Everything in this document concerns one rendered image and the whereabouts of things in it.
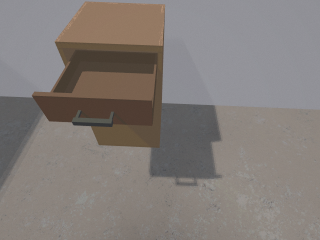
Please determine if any drawer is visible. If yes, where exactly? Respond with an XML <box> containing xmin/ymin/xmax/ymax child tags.
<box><xmin>32</xmin><ymin>49</ymin><xmax>158</xmax><ymax>126</ymax></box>

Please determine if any handle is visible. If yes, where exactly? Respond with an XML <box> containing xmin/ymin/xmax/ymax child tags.
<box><xmin>72</xmin><ymin>110</ymin><xmax>115</xmax><ymax>127</ymax></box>

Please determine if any cabinet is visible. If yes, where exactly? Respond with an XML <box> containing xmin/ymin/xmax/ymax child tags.
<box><xmin>54</xmin><ymin>1</ymin><xmax>165</xmax><ymax>148</ymax></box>

